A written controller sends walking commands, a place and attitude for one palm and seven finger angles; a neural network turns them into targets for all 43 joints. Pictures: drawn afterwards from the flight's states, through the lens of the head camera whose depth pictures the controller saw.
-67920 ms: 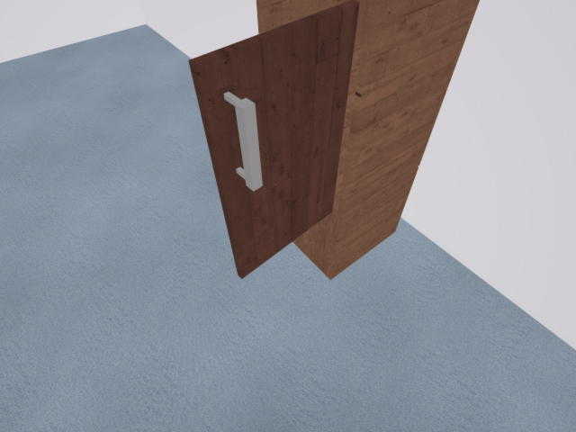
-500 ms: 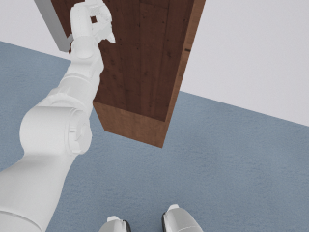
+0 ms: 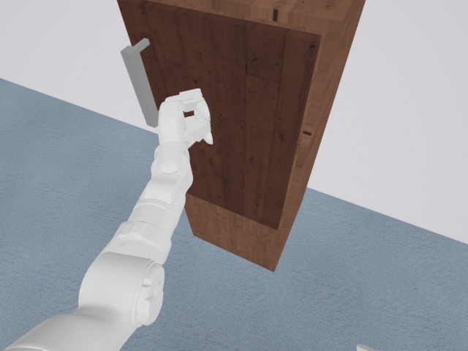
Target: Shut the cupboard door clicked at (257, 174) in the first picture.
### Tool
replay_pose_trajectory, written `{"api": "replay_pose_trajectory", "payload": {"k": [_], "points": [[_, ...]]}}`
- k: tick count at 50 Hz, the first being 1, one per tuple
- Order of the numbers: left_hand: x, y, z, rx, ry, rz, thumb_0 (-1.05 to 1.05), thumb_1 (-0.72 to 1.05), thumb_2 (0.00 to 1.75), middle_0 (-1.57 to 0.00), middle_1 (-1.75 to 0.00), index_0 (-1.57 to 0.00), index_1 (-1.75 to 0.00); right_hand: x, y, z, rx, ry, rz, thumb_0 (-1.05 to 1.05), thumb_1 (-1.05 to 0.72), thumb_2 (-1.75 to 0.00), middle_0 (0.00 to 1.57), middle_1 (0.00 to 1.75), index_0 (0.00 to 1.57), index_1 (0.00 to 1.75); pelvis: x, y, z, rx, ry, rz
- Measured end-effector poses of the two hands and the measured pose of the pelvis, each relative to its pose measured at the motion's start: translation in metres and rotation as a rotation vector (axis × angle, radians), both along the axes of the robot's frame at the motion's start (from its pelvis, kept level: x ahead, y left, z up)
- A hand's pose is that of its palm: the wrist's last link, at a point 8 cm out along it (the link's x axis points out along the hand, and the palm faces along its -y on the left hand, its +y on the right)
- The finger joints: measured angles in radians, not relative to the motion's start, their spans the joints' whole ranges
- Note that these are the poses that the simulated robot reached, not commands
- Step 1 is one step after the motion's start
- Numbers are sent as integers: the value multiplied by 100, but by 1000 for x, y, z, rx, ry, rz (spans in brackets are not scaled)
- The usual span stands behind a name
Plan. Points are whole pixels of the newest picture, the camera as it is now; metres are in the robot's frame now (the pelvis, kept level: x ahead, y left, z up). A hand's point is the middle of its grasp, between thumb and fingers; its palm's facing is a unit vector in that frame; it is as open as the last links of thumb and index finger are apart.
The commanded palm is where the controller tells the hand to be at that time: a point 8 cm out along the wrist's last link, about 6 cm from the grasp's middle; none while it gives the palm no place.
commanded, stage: draw the hand back to the body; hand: left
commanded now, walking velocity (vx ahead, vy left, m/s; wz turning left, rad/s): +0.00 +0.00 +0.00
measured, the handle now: (149, 85) +0.60 +0.16 +0.12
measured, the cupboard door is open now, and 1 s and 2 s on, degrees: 0 0 0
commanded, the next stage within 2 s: step back with the hand held close in 1.56 s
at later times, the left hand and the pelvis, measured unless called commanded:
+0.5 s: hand (135, 175) +0.34 +0.13 +0.16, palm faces +0.01 -1.00 -0.01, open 3.1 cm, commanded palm +0.30 +0.18 +0.16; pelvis -0.02 +0.00 +0.01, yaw +0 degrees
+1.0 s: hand (2, 260) +0.22 +0.25 +0.17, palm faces +0.34 -0.89 -0.30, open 4.7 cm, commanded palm +0.17 +0.30 +0.19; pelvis -0.01 +0.03 +0.03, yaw +1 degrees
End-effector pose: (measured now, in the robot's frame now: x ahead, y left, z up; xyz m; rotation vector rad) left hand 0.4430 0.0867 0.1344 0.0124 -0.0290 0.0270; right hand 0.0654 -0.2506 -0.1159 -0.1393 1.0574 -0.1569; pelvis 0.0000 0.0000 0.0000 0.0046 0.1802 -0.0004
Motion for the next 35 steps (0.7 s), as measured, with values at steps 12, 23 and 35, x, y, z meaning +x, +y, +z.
{"api": "replay_pose_trajectory", "payload": {"k": [12, 23, 35], "points": [[-46, 49, 7, -5, -37, 14, 2, 90, 90, -130, -150, -130, -150, 28, -6, 14, 9, -113, 9, 0, -91, -90, 20, 30, 20, 30, -4, -8, 7, 11, -68, -10], [-113, 89, 20, -3, -62, -10, 2, 90, 90, -129, -149, -129, -149, 52, 7, 31, -9, -222, 39, 1, -91, -90, 20, 30, 20, 30, -14, -2, 13, 4, -158, 1], [-187, 137, 27, 194, -83, 92, 2, 89, 90, -108, -126, -109, -126, 89, 44, 60, -5, -330, 101, 1, -91, -90, 20, 30, 20, 30, -18, 11, 24, 0, -232, 0]]}}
